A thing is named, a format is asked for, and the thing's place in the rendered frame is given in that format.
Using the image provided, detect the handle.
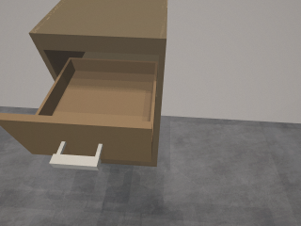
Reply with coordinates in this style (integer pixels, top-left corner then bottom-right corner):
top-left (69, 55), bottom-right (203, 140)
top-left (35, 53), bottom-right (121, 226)
top-left (49, 141), bottom-right (103, 170)

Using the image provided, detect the drawer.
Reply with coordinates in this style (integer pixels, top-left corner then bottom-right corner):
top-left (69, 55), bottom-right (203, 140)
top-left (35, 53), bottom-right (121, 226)
top-left (0, 57), bottom-right (158, 162)

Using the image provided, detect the cabinet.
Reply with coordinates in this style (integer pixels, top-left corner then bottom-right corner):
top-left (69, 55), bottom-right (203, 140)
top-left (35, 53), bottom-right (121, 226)
top-left (28, 0), bottom-right (168, 167)

